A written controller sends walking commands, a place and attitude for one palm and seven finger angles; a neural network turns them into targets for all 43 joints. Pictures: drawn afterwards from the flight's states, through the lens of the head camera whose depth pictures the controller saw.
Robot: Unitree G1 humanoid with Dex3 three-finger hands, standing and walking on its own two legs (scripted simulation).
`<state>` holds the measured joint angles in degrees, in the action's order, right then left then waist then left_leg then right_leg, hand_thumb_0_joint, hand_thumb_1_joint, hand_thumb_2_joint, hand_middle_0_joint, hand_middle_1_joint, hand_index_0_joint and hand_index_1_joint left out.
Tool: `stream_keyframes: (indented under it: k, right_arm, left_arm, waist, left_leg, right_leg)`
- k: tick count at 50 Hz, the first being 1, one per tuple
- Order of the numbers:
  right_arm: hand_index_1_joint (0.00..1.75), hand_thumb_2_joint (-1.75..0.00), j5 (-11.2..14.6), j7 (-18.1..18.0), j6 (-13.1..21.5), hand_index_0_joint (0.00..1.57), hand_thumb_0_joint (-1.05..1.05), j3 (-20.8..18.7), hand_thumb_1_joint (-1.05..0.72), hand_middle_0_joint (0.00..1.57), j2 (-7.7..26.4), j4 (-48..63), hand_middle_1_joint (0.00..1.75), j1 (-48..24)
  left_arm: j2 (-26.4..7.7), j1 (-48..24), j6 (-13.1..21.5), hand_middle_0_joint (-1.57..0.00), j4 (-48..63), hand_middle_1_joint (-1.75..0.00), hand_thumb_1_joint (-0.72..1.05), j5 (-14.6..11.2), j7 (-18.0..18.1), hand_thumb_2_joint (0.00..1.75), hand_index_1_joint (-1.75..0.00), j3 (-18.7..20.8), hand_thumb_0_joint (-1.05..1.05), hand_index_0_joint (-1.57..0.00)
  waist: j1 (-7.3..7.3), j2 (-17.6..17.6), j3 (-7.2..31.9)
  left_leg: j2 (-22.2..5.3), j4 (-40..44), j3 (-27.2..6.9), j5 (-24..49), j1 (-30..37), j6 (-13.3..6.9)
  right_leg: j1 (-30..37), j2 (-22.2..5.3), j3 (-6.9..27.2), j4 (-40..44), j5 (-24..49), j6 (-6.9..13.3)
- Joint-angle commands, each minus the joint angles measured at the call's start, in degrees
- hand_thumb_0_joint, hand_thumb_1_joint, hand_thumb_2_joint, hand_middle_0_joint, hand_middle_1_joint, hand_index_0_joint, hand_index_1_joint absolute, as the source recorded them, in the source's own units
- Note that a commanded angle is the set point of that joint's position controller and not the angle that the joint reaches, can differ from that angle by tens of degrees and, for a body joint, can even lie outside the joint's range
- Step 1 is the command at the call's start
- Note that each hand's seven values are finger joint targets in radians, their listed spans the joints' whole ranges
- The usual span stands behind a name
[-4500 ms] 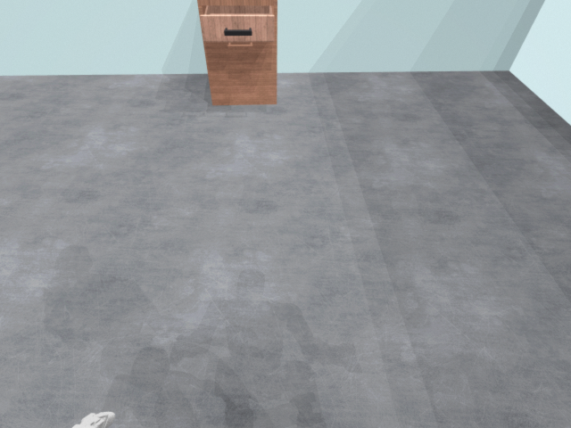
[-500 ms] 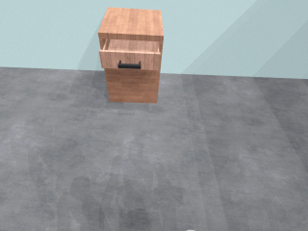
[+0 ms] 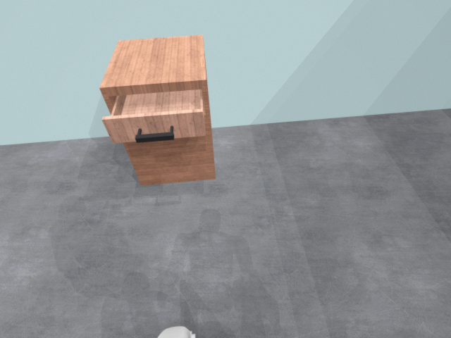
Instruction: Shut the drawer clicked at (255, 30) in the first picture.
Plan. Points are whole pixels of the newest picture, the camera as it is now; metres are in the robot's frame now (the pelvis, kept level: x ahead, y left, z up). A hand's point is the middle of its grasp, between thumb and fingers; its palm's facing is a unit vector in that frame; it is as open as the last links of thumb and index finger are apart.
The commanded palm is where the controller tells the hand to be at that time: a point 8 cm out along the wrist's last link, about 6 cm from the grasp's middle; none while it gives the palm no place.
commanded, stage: walk to a spot facing it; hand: left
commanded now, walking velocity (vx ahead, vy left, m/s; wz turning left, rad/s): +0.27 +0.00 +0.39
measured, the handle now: (155, 133) +0.87 +0.32 -0.23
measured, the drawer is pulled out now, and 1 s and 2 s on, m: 0.15 0.15 0.15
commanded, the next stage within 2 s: take the last steps up to it in 0.06 s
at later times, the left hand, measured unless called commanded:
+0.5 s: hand out of the picture +0.16 +0.24 -0.18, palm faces +0.17 -0.97 -0.17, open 7.4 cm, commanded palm none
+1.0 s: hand (159, 258) +0.32 +0.18 -0.15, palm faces +0.15 -0.96 -0.24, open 7.2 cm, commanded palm none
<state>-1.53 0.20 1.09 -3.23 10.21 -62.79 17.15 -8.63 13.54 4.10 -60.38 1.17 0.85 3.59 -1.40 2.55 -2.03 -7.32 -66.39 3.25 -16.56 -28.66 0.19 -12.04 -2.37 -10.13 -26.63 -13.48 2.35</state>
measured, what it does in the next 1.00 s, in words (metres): walks ahead: left foot, then right foot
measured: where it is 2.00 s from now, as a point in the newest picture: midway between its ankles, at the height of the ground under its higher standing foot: (227, 302)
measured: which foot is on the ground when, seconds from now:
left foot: up 0.00-0.24, down 0.26-0.80, up 0.82-1.00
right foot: down 0.00-0.28, up 0.30-0.76, down 0.78-1.00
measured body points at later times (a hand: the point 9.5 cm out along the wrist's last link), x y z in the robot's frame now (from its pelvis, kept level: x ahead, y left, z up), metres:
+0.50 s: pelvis +0.17 +0.07 +0.00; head +0.17 +0.08 +0.45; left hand +0.15 +0.29 -0.16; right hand +0.25 -0.16 -0.14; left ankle +0.20 +0.15 -0.74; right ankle +0.19 -0.08 -0.66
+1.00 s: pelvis +0.32 +0.00 +0.01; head +0.33 -0.03 +0.46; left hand +0.32 +0.23 -0.13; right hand +0.34 -0.23 -0.16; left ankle +0.32 +0.15 -0.67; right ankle +0.32 -0.08 -0.74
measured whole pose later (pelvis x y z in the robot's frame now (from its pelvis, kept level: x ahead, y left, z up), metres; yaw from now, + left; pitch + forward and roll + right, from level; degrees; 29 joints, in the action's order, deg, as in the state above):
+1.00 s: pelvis +0.32 +0.00 +0.01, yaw +5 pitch -1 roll +1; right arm -1.7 0.2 0.6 -3.5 10.7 -62.2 16.8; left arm -7.4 17.1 3.8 -61.1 1.1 1.2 3.0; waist -0.5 2.6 -1.0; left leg -5.2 -58.7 3.8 -16.9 -27.9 -0.2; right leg -8.7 -0.9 -8.4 -21.8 -12.7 3.4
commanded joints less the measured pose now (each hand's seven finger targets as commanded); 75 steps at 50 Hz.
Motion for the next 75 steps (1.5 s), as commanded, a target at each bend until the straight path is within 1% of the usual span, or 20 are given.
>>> stream_keyframes:
  k: [1, 8, 11, 12, 13, 15, 21, 33, 37, 38, 40, 41, 48, 59, 62, 63, 64, 65, 70, 75]
  right_arm:
    - [0.3, -0.9, 0.2, 0.8, 0.0, 0.2, 0.0, -0.4, -0.9, 0.2, 0.2, 3.4, 0.3, 0.6]
    - [0.3, -0.9, 0.3, 2.0, 0.7, 0.2, 0.0, 0.3, -0.9, 0.2, 0.6, 7.3, 0.3, -8.4]
    - [0.3, -0.9, 0.0, 1.3, 1.3, 0.2, 0.0, -0.3, -0.9, 0.2, 2.9, 5.0, 0.3, 0.2]
    - [0.3, -0.9, -0.4, 0.8, 1.7, 0.2, 0.0, -1.2, -0.9, 0.2, 6.4, 3.2, 0.3, 6.9]
    - [0.3, -0.9, -0.9, 0.0, 2.0, 0.2, 0.0, -2.6, -0.9, 0.2, 12.9, 2.6, 0.3, 11.8]
    - [0.3, -0.9, 0.5, -0.9, 1.1, 0.2, 0.0, -2.5, -0.9, 0.2, 14.8, 3.5, 0.3, 10.6]
    - [0.3, -0.9, 0.6, -1.5, 2.8, 0.2, 0.0, -0.1, -0.9, 0.2, 5.3, 5.5, 0.3, -1.3]
    - [0.3, -0.9, -0.1, -1.2, 2.3, 0.2, 0.0, -1.4, -0.9, 0.2, 7.1, 2.9, 0.3, 4.7]
    - [0.3, -0.9, 0.0, -1.0, 1.7, 0.2, 0.0, -1.2, -0.9, 0.2, 6.1, 2.3, 0.3, 3.8]
    - [0.3, -0.9, 0.3, -0.9, 1.8, 0.2, 0.0, -0.8, -0.9, 0.2, 4.7, 2.1, 0.3, 3.6]
    - [0.3, -0.9, 0.8, -0.1, 2.1, 0.2, 0.0, 0.2, -0.9, 0.2, 1.5, 5.3, 0.3, 1.2]
    - [0.3, -0.9, 0.3, -0.1, 2.0, 0.2, 0.0, -0.3, -0.9, 0.2, 3.6, 5.6, 0.3, -0.8]
    - [0.3, -0.9, 0.0, 0.3, 0.3, 0.2, 0.0, -0.3, -0.9, 0.2, 0.2, 3.0, 0.3, 1.8]
    - [0.3, -0.9, 0.5, 0.8, 0.9, 0.2, 0.0, 0.7, -0.9, 0.2, 1.0, 6.5, 0.3, -9.1]
    - [0.3, -0.9, 0.0, 0.0, 1.7, 0.2, 0.0, 0.5, -0.9, 0.2, 3.1, 3.8, 0.3, -0.4]
    - [0.3, -0.9, -0.4, -0.6, 2.2, 0.2, 0.0, -0.4, -0.9, 0.2, 6.8, 2.4, 0.3, 5.3]
    - [0.3, -0.9, -0.3, -1.2, 2.2, 0.2, 0.0, -1.4, -0.9, 0.2, 11.7, 1.8, 0.3, 9.3]
    - [0.3, -0.9, 0.6, -1.6, 1.2, 0.2, 0.0, -1.1, -0.9, 0.2, 12.3, 2.0, 0.3, 9.5]
    - [0.3, -0.9, 0.8, -2.9, 1.1, 0.2, 0.0, 2.0, -0.9, 0.2, 4.0, 4.9, 0.3, -6.5]
    - [0.3, -0.9, 0.8, -3.1, -0.7, 0.2, 0.0, 0.1, -0.9, 0.2, 7.1, 4.4, 0.3, -5.9]
  left_arm:
    - [-6.3, 5.8, 1.3, -0.2, 0.2, -0.3, 0.9, 0.3, 0.0, 0.9, -0.3, 0.2, 0.0, -0.2]
    - [-8.1, 8.8, 0.8, -0.2, -1.3, -0.3, 0.9, 0.4, 0.4, 0.9, -0.3, 0.0, 0.0, -0.2]
    - [-8.7, 8.5, 0.1, -0.2, -1.5, -0.3, 0.9, 0.2, 0.6, 0.9, -0.3, 0.2, 0.0, -0.2]
    - [-7.8, 9.5, -0.2, -0.2, -1.3, -0.3, 0.9, -0.1, 0.3, 0.9, -0.3, 0.0, 0.0, -0.2]
    - [-4.4, 12.3, -0.5, -0.2, -0.4, -0.3, 0.9, -0.9, -0.1, 0.9, -0.3, -0.3, 0.0, -0.2]
    - [-5.8, 6.9, -0.8, -0.2, 2.8, -0.3, 0.9, -0.3, -0.2, 0.9, -0.3, -0.4, 0.0, -0.2]
    - [-2.6, 9.8, -3.0, -0.2, -1.1, -0.3, 0.9, 0.4, -1.0, 0.9, -0.3, -0.1, 0.0, -0.2]
    - [-2.7, -2.7, -3.1, -0.2, 4.8, -0.3, 0.9, 0.4, -1.7, 0.9, -0.3, 0.1, 0.0, -0.2]
    - [-3.3, 2.7, -2.1, -0.2, 3.0, -0.3, 0.9, 0.5, -1.6, 0.9, -0.3, 0.4, 0.0, -0.2]
    - [-4.9, 6.6, -1.6, -0.2, 1.6, -0.3, 0.9, 0.6, -1.3, 0.9, -0.3, 0.8, 0.0, -0.2]
    - [-14.4, 17.2, -0.8, -0.2, -0.6, -0.3, 0.9, 0.4, -0.4, 0.9, -0.3, 2.5, 0.0, -0.2]
    - [-13.7, 17.3, -0.8, -0.2, -0.8, -0.3, 0.9, -0.1, -0.1, 0.9, -0.3, 2.3, 0.0, -0.2]
    - [-4.9, 7.2, 0.6, -0.2, 0.8, -0.3, 0.9, 0.0, 0.3, 0.9, -0.3, 0.0, 0.0, -0.2]
    - [-6.8, 11.9, 0.1, -0.2, -3.2, -0.3, 0.9, 0.2, 0.6, 0.9, -0.3, -0.1, 0.0, -0.2]
    - [-6.0, 10.7, -0.5, -0.2, -3.5, -0.3, 0.9, -0.1, 0.6, 0.9, -0.3, -0.2, 0.0, -0.2]
    - [-4.7, 11.5, -0.7, -0.2, -2.9, -0.3, 0.9, -0.5, 0.4, 0.9, -0.3, -0.6, 0.0, -0.2]
    - [-1.7, 12.6, -0.7, -0.2, -2.1, -0.3, 0.9, -1.0, 0.1, 0.9, -0.3, -1.1, 0.0, -0.2]
    - [-2.7, 10.9, -1.0, -0.2, -0.8, -0.3, 0.9, -0.4, 0.5, 0.9, -0.3, -1.2, 0.0, -0.2]
    - [-0.5, 10.7, -3.7, -0.2, -3.9, -0.3, 0.9, -0.9, 1.0, 0.9, -0.3, -2.0, 0.0, -0.2]
    - [-3.1, 8.5, -5.6, -0.2, -1.7, -0.3, 0.9, -0.3, 1.1, 0.9, -0.3, -1.3, 0.0, -0.2]
  waist:
    - [0.2, -8.3, -1.8]
    - [2.52, -9.3, -4.2]
    - [-1.47, -6.0, -0.2]
    - [-3.82, 0.8, 4.8]
    - [-4.44, 15.6, 10.5]
    - [-4.29, 9.1, 6.4]
    - [2.32, 3.7, 1.3]
    - [-0.5, 1.7, -3.5]
    - [2.32, 0.0, -1.9]
    - [4.16, -3.7, -0.3]
    - [7.74, -21.1, 2.1]
    - [7.85, -13.9, 1.9]
    - [0.72, -7.9, -2.2]
    - [3.2, -9.7, -3.2]
    - [-0.91, -5.9, 0.2]
    - [-2.69, 1.0, 4.7]
    - [-3.0, 13.2, 8.5]
    - [-2.58, 10.8, 7.4]
    - [3.27, 3.5, 0.8]
    - [2.25, 1.8, 2.5]
  left_leg:
    - [-1.5, 7.7, -0.3, 4.9, -4.7, 0.9]
    - [1.0, 26.4, 3.0, 6.7, -0.1, -1.1]
    - [4.1, 34.5, 3.9, 8.8, 14.9, -2.7]
    - [2.2, 37.3, 0.6, 13.2, 26.6, -4.0]
    - [-11.9, 42.7, -18.6, 18.6, 37.0, -9.4]
    - [-18.0, 50.2, -27.2, 9.0, 31.8, -14.7]
    - [-8.2, 56.2, -8.4, 3.0, 14.3, -8.6]
    - [-10.1, 57.5, -7.7, -2.2, 20.0, -11.2]
    - [-6.8, 48.7, -4.0, -3.8, 15.3, -7.9]
    - [-3.5, 41.3, -1.2, -3.9, 11.4, -5.8]
    - [6.1, 13.1, 6.0, -17.4, -8.2, -1.8]
    - [4.4, 4.9, 0.3, -15.7, -9.4, -2.3]
    - [0.6, 7.8, -0.7, 1.6, -3.9, 0.2]
    - [3.3, 29.2, 1.8, 3.4, 4.0, -0.8]
    - [5.3, 39.8, 2.4, 9.8, 19.7, -1.9]
    - [-1.1, 41.0, -4.1, 19.3, 30.0, -4.6]
    - [-13.7, 44.3, -19.2, 30.8, 38.1, -10.6]
    - [-16.2, 47.5, -21.6, 28.7, 34.1, -13.6]
    - [-9.3, 49.6, -7.2, 40.2, 14.9, -9.7]
    - [-9.6, 47.7, -7.2, 34.6, 16.0, -9.6]
  right_leg:
    - [1.4, -14.4, 6.3, 16.1, 12.6, 4.6]
    - [6.5, -15.3, 2.1, 12.4, 19.1, 3.5]
    - [4.8, -13.8, -0.6, -1.1, 24.8, 1.8]
    - [-0.8, -10.3, -2.3, -12.9, 18.3, 0.0]
    - [-13.0, -1.8, -4.5, -29.4, -8.0, -2.9]
    - [-20.9, -2.3, 5.3, -44.8, -20.9, -1.6]
    - [-15.0, -5.5, 8.1, -39.0, -3.8, -3.0]
    - [-15.5, -4.3, 6.1, -13.7, -3.4, -3.0]
    - [-1.1, -0.7, 3.1, -2.4, 0.4, -2.4]
    - [6.5, -1.8, 5.8, 1.7, 0.3, -1.4]
    - [19.3, -21.8, 34.7, 14.3, -5.4, 7.9]
    - [16.2, -22.8, 35.2, 16.2, -7.8, 10.2]
    - [3.6, -13.6, 12.4, 16.3, 13.1, 6.5]
    - [7.8, -13.7, 9.9, 11.2, 25.4, 6.0]
    - [3.7, -9.8, 6.9, -1.6, 24.8, 3.3]
    - [-3.0, -5.4, 3.9, -12.6, 15.2, 1.0]
    - [-14.2, 0.9, 0.4, -26.5, -15.3, -1.4]
    - [-16.0, 0.9, 5.2, -34.8, -23.3, -0.8]
    - [-4.7, -3.6, 9.9, -23.8, -12.2, -3.6]
    - [-2.5, -1.3, 7.6, -13.6, -7.5, -3.7]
